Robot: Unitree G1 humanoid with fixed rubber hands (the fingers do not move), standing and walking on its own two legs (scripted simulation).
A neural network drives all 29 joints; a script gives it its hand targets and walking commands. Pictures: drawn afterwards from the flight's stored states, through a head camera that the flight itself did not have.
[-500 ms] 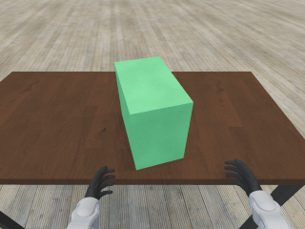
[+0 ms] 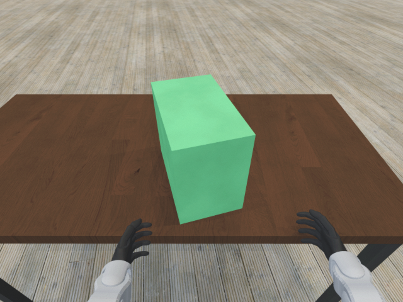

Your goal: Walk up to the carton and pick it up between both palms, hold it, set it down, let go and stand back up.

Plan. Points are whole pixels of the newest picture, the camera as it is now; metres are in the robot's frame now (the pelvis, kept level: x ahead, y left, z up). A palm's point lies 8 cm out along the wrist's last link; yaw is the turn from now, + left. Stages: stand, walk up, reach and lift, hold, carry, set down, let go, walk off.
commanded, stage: let go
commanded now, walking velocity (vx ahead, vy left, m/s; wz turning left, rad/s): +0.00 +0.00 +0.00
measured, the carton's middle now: (196, 144) +0.50 +0.04 +0.06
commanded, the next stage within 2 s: stand in 0.06 s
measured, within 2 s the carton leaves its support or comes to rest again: neither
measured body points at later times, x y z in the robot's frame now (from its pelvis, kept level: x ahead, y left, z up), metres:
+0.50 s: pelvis +0.00 +0.00 -0.01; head +0.01 +0.02 +0.44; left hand +0.19 +0.26 -0.06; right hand +0.27 -0.24 +0.00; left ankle +0.00 +0.11 -0.75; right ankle -0.01 -0.14 -0.75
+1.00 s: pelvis +0.01 +0.01 -0.01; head +0.01 +0.04 +0.44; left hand +0.17 +0.29 -0.09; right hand +0.27 -0.23 +0.00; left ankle +0.00 +0.11 -0.75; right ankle -0.01 -0.14 -0.75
